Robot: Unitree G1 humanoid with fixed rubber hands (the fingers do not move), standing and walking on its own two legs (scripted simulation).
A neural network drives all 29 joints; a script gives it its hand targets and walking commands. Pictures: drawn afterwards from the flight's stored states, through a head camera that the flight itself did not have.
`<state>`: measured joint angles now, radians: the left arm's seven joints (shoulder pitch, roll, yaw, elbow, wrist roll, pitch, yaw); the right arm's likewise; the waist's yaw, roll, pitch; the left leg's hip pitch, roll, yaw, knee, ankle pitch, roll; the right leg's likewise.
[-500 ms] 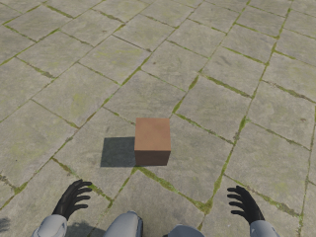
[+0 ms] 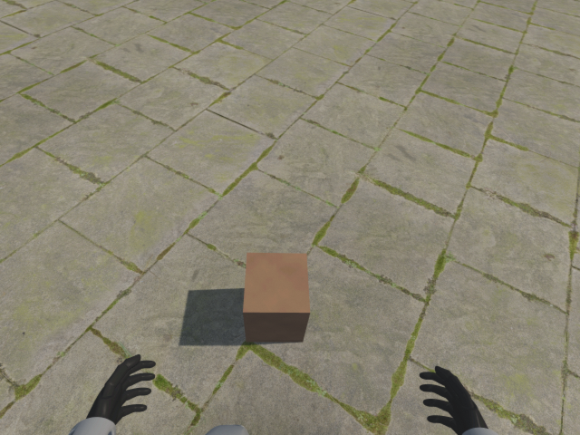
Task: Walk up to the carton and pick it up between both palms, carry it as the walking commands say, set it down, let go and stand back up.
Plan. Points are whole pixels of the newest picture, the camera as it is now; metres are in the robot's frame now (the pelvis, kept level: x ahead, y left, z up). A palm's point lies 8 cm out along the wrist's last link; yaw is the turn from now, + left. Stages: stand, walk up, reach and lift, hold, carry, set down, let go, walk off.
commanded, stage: stand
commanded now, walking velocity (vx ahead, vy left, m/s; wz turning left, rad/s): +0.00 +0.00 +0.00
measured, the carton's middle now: (275, 298) +0.61 +0.05 -0.63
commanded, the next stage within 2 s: none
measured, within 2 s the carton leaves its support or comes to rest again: neither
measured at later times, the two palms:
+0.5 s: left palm (93, 428) +0.13 +0.26 -0.06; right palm (479, 424) +0.16 -0.24 -0.05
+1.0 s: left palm out of the picture +0.10 +0.27 -0.08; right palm out of the picture +0.14 -0.24 -0.05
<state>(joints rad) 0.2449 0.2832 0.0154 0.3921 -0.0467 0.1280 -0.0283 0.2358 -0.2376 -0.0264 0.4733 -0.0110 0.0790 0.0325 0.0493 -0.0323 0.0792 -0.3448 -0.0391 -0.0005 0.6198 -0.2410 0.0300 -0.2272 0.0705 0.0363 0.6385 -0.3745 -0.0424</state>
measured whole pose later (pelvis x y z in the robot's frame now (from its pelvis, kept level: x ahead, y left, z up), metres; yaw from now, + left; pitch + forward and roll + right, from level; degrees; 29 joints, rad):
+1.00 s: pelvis -0.01 +0.00 +0.00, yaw +0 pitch -2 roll +0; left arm 0.34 0.28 0.03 0.63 -0.03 -0.02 0.00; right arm 0.31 -0.24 -0.03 0.61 -0.02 0.00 0.03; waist 0.05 -0.04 -0.17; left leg -0.35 -0.04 0.00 0.62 -0.23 0.03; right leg -0.23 0.07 0.04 0.64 -0.37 -0.05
